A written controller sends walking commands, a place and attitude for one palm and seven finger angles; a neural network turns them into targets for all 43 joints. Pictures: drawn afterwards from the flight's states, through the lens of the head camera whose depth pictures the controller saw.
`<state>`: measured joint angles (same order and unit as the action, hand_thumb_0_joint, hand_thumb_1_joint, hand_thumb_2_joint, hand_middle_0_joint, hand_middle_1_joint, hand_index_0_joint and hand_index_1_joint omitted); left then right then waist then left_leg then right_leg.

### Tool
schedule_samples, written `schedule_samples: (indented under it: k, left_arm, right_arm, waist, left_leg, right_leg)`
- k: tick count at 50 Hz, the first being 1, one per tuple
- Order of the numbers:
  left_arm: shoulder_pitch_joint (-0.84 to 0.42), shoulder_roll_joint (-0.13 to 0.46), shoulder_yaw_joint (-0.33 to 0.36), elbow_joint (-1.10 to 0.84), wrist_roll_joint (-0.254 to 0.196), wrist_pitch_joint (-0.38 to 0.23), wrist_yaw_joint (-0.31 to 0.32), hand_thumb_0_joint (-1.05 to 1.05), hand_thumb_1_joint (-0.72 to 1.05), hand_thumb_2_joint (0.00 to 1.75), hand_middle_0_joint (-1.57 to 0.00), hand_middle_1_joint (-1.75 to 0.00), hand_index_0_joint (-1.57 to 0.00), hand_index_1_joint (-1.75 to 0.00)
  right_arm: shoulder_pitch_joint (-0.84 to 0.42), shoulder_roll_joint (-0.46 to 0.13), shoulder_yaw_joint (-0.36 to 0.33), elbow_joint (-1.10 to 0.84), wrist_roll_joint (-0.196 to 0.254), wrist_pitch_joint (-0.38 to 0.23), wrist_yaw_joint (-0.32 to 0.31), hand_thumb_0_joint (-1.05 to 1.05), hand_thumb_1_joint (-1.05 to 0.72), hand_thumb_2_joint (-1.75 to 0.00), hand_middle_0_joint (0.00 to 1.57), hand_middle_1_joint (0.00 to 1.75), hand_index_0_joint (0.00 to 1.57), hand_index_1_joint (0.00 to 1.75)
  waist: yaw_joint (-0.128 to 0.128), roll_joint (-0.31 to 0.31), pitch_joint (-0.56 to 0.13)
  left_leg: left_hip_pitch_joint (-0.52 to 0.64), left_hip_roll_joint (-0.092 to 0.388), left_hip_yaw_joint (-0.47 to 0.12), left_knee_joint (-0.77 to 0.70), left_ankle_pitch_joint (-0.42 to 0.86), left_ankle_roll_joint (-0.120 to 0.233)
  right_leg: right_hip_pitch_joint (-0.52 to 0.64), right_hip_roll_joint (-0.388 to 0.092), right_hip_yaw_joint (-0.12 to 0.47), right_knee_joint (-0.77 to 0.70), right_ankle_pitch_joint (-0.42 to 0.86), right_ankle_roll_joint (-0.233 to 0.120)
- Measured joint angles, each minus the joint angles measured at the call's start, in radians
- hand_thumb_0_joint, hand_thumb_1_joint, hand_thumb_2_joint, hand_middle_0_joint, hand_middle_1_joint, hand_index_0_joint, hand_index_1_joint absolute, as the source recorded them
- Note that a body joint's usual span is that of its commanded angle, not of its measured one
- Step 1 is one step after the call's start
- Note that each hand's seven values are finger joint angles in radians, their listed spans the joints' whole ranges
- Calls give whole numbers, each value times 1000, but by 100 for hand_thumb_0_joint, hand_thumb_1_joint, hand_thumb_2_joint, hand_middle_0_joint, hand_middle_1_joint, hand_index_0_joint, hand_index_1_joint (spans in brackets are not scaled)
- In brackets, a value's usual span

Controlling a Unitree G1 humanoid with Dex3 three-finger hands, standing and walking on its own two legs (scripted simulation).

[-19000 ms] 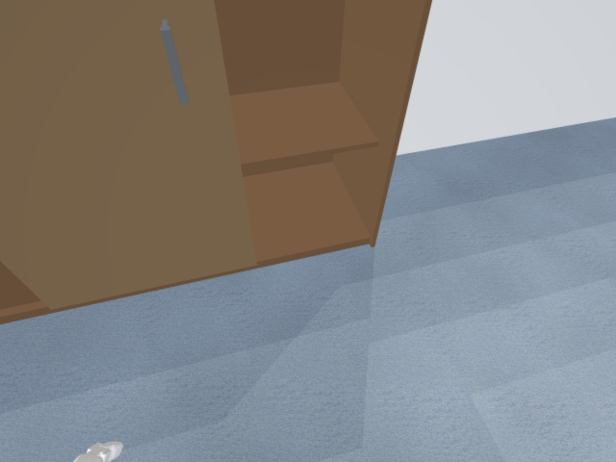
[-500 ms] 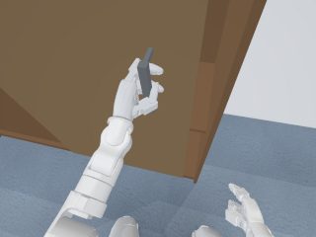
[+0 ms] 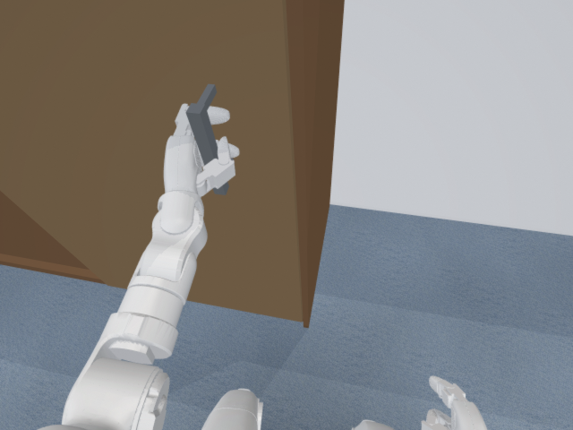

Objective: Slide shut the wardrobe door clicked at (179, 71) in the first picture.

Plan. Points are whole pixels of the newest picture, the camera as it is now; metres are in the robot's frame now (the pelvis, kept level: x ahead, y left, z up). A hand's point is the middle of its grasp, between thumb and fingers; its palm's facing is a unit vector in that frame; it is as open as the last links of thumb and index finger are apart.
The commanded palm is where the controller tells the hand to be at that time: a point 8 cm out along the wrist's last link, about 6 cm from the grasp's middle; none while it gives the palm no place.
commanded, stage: step sideways, sliding the door along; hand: left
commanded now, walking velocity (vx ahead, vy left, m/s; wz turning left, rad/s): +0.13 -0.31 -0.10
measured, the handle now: (215, 143) +0.46 +0.17 +0.13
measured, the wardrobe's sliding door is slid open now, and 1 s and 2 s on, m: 0.00 0.00 0.00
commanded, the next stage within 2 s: stop walking and hold the door there in 0.12 s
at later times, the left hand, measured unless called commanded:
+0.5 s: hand (225, 163) +0.42 +0.15 +0.13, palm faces +0.39 -0.87 -0.30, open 5.7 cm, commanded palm +0.38 +0.18 +0.12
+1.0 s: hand (225, 163) +0.42 +0.15 +0.13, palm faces +0.39 -0.87 -0.30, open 5.6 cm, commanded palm +0.38 +0.18 +0.12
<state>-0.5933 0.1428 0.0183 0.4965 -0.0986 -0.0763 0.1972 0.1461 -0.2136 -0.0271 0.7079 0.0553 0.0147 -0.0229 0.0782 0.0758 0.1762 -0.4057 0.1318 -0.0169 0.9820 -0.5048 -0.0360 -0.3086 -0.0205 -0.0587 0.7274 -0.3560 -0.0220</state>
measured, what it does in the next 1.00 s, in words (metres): steps to the right: left foot, then right foot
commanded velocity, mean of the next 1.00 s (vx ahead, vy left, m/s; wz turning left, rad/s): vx -0.01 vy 0.03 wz -0.02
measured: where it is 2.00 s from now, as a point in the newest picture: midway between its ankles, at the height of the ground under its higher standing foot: outside the picture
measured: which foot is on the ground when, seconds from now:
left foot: up 0.00-0.04, down 0.06-0.32, up 0.34-0.52, down 0.54-1.00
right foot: down 0.00-0.06, up 0.08-0.30, down 0.32-1.00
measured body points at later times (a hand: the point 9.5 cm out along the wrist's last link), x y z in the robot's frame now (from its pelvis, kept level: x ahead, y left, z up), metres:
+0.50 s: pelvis +0.03 -0.12 +0.02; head +0.07 -0.15 +0.46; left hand +0.39 +0.19 +0.14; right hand +0.17 -0.40 -0.10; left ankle +0.05 -0.01 -0.70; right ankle +0.08 -0.26 -0.71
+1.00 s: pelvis +0.06 -0.12 +0.03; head +0.06 -0.13 +0.47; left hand +0.39 +0.19 +0.14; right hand +0.15 -0.39 -0.09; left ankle +0.07 -0.03 -0.71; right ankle +0.08 -0.26 -0.71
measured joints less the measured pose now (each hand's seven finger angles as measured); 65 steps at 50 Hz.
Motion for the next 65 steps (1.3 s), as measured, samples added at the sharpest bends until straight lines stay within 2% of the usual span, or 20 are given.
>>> schedule_samples:
  k: [2, 3, 5, 7, 9, 12, 13, 15, 16, 17, 19, 22, 26, 28, 29, 33, 35, 43, 55, 65]
  left_arm:
    - [13, 15, 6, -2, -3, -5, 4, 1, 79, 86, -43, -140, -20, -140]
    - [19, 23, 8, -9, -8, -10, 1, 1, 79, 86, -43, -140, -22, -140]
    - [9, 60, 15, -19, -27, -17, -17, 1, 79, 86, -43, -140, -22, -140]
    - [6, 88, 29, -17, -35, -23, -32, 1, 79, 86, -43, -140, -22, -140]
    - [4, 104, 47, -17, -36, -23, -41, 0, 79, 86, -43, -140, -22, -140]
    - [5, 124, 72, -17, -35, -16, -47, -1, 78, 85, -43, -140, -22, -140]
    - [17, 143, 103, -7, -14, -31, -71, -2, 76, 85, -43, -140, -22, -140]
    - [54, 203, 151, 9, 17, -53, -102, -5, 73, 84, -44, -140, -25, -140]
    - [67, 237, 170, 17, 30, -55, -113, -6, 71, 83, -44, -140, -26, -140]
    - [81, 264, 201, 24, 43, -62, -119, -7, 69, 83, -44, -140, -28, -140]
    - [120, 280, 276, 40, 53, -80, -120, -9, 67, 83, -44, -140, -30, -140]
    - [175, 275, 332, 42, 51, -60, -107, -10, 66, 82, -45, -140, -34, -140]
    - [231, 262, 358, 41, 64, -46, -93, -10, 66, 82, -45, -140, -39, -140]
    - [247, 267, 351, 29, 65, -39, -87, -9, 67, 82, -45, -140, -40, -140]
    - [251, 269, 346, 26, 63, -36, -83, -8, 67, 82, -45, -140, -40, -140]
    - [281, 282, 343, 44, 70, -52, -76, -8, 67, 82, -45, -140, -39, -140]
    - [295, 295, 345, 52, 73, -57, -73, -9, 67, 82, -45, -140, -38, -140]
    - [356, 289, 349, 64, 69, -92, -67, -9, 66, 82, -45, -140, -39, -140]
    - [418, 277, 337, -2, 59, -104, -67, -9, 66, 83, -45, -140, -41, -140]
    - [425, 270, 330, -23, 65, -129, -78, -10, 66, 82, -45, -140, -41, -140]
  right_arm:
    - [8, 3, 0, 9, -10, -7, -2, 1, -90, -90, 20, 30, 20, 30]
    - [20, -3, 0, -6, -16, -8, -2, 1, -90, -90, 20, 30, 20, 30]
    - [14, 7, -13, -20, -17, -9, 4, 1, -90, -90, 20, 30, 20, 30]
    - [11, 13, -13, -28, -15, -12, 16, 1, -90, -90, 20, 30, 20, 30]
    - [14, 10, -11, -38, -11, -19, 28, 1, -90, -90, 20, 30, 20, 30]
    - [27, 3, -7, -57, -5, -26, 35, 1, -90, -90, 20, 30, 20, 30]
    - [21, 2, 1, -52, -5, -24, 35, 1, -90, -90, 20, 30, 20, 30]
    - [16, -2, 10, -60, -4, -18, 33, 1, -90, -90, 20, 30, 20, 30]
    - [22, 0, 13, -66, -2, -25, 30, 1, -90, -90, 20, 30, 20, 30]
    - [11, -7, 16, -63, 0, -32, 27, 1, -90, -90, 20, 30, 21, 30]
    - [-39, -39, 7, -28, -2, -44, 12, 1, -90, -90, 20, 30, 21, 30]
    - [-59, -74, -8, 7, -2, -66, -17, 1, -90, -90, 20, 30, 20, 30]
    - [-15, -108, -9, 1, -11, -80, -44, 1, -90, -90, 20, 30, 20, 30]
    - [8, -113, -16, -9, -10, -77, -50, 1, -90, -90, 20, 30, 20, 30]
    - [20, -112, -19, -14, -8, -74, -51, 1, -90, -90, 20, 30, 20, 30]
    - [61, -103, -11, -36, -4, -73, -55, 1, -90, -90, 20, 30, 20, 30]
    - [70, -92, -2, -38, -3, -77, -56, 1, -90, -90, 20, 30, 20, 30]
    - [105, -58, 19, -5, -12, -79, -60, 1, -90, -90, 20, 30, 20, 30]
    - [89, -30, 37, 5, -14, -81, -71, 1, -90, -90, 20, 30, 21, 30]
    - [49, -51, 23, -21, -15, -64, -71, 1, -90, -90, 20, 30, 21, 30]
  waist:
    - [2, -38, -14]
    - [2, -38, -25]
    - [4, -65, 8]
    - [10, -72, 36]
    - [15, -56, 56]
    - [33, -19, 74]
    - [35, -13, 71]
    - [26, 0, 52]
    - [20, -10, 35]
    - [9, -12, 27]
    - [-34, 14, 37]
    - [-53, 2, 20]
    - [-81, -22, -36]
    - [-80, -38, -53]
    - [-73, -51, -60]
    - [-67, -70, -102]
    - [-71, -71, -110]
    - [-69, -46, -164]
    - [-59, -54, -177]
    - [-63, -43, -177]
  left_leg:
    - [63, -54, 67, -163, 90, 12]
    - [113, -55, 91, -299, 193, 27]
    - [134, -48, 99, -322, 197, 10]
    - [155, -27, 93, -341, 195, -13]
    - [175, 5, 76, -382, 216, -30]
    - [200, 63, 51, -429, 240, -60]
    - [206, 83, 52, -437, 242, -73]
    - [194, 123, 50, -398, 215, -75]
    - [170, 129, 48, -344, 184, -60]
    - [135, 125, 32, -258, 133, -38]
    - [68, 63, -24, -69, 29, -10]
    - [38, -64, 7, -26, -3, 13]
    - [124, -147, 94, -378, 130, 29]
    - [161, -149, 105, -475, 297, 58]
    - [168, -148, 113, -480, 311, 71]
    - [180, -138, 128, -492, 275, 79]
    - [181, -130, 131, -481, 264, 72]
    - [186, -110, 140, -506, 259, 65]
    - [211, -121, 154, -533, 256, 71]
    - [179, -122, 143, -508, 249, 76]
  right_leg:
    - [-12, -6, 13, -6, 10, -10]
    - [-38, 6, 13, 30, 14, -15]
    - [-95, 20, 46, 189, -51, -5]
    - [-140, 33, 62, 304, -88, 5]
    - [-167, 25, 56, 329, -86, 8]
    - [-149, -3, 43, 221, -56, 12]
    - [-137, -8, 44, 176, -47, 19]
    - [-80, -12, 36, 29, 14, 23]
    - [-39, -21, 45, -69, 71, 20]
    - [-40, -21, 47, -88, 157, 40]
    - [-59, -8, 43, -37, 129, 50]
    - [-47, -15, 75, -82, 116, 46]
    - [-7, -20, 77, -176, 158, 48]
    - [6, -12, 77, -188, 161, 48]
    - [10, -10, 85, -192, 162, 48]
    - [12, -10, 79, -200, 133, 31]
    - [23, -6, 75, -221, 185, 37]
    - [38, 15, 83, -278, 189, 37]
    - [48, 6, 97, -280, 177, 46]
    - [37, 3, 86, -290, 183, 52]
